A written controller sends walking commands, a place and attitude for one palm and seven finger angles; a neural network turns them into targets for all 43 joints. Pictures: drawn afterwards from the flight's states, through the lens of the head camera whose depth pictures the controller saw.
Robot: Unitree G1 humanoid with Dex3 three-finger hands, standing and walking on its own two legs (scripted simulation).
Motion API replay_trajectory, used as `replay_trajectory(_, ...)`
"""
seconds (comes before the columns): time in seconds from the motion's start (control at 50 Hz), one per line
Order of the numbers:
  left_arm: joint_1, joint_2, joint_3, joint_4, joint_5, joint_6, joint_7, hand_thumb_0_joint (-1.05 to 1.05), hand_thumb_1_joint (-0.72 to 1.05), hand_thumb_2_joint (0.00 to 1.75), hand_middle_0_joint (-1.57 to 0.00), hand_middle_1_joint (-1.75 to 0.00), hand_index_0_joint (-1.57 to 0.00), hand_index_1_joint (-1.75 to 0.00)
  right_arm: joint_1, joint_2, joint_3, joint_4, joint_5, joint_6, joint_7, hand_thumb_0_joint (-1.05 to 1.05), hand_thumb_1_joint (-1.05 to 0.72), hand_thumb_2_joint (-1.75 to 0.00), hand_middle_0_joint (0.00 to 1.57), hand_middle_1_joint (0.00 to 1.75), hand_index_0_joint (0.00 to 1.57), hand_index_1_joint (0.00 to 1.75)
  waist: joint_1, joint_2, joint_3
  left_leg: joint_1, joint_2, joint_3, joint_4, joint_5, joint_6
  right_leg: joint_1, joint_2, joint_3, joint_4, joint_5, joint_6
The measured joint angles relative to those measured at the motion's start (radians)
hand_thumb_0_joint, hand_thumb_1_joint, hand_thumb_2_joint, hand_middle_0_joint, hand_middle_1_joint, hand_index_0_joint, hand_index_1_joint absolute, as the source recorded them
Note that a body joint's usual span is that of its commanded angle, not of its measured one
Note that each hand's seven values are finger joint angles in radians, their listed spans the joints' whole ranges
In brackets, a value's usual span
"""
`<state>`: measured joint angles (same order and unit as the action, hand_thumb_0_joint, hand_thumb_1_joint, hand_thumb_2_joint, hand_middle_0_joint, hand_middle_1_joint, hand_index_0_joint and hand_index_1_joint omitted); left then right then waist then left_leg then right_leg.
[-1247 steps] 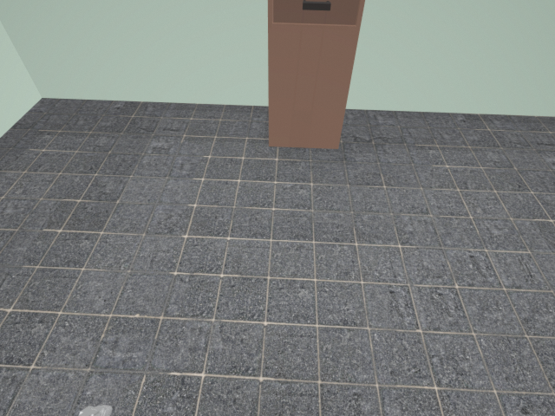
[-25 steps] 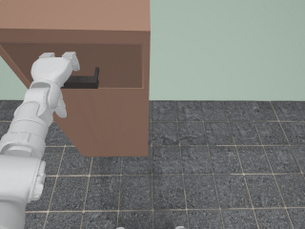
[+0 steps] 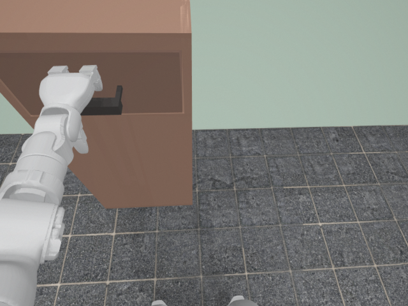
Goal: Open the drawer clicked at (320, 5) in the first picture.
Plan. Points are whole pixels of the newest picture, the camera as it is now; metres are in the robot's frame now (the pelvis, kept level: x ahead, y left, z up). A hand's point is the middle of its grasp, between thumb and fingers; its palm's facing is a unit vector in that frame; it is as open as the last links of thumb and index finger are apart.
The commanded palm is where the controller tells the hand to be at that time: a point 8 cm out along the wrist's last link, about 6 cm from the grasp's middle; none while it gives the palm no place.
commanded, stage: lower the fingers behind the handle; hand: left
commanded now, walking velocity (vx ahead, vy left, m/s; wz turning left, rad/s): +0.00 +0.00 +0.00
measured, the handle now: (94, 98) +0.54 +0.21 +0.05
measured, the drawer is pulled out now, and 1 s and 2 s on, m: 0.00 0.00 0.00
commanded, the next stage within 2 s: lift the fingers back up to retry in 0.56 s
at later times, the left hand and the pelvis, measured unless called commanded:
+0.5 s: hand (80, 112) +0.50 +0.23 +0.06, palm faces -0.03 +0.00 -1.00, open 13.8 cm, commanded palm +0.47 +0.24 +0.09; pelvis -0.01 +0.00 -0.01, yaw +0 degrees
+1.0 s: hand (69, 110) +0.49 +0.25 +0.07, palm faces -0.04 -0.03 -1.00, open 13.8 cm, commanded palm +0.47 +0.24 +0.14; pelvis +0.00 +0.01 +0.00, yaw +0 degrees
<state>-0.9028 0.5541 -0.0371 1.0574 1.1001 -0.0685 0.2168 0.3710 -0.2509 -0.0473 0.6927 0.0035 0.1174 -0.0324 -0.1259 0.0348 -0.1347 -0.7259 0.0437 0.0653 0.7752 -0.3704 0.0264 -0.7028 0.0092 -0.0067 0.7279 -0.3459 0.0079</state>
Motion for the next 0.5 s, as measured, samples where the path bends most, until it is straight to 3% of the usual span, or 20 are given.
replay_trajectory(0.5, -0.026, 0.032, -0.001, 0.004, -0.005, -0.01, -0.006, 0.0, -0.49, 0.3, -0.23, -1.28, -0.32, -1.2, 0.005, -0.009, 0.014, -0.025, 0.008, -0.003, -0.014, 0.0, -0.9, -0.9, 0.2, 0.3, 0.2, 0.3, -0.012, -0.004, 0.002, -0.061, 0.005, -0.004, 0.046, -0.001, -0.001, -0.061, 0.004, -0.002, 0.047, -0.002, -0.003)
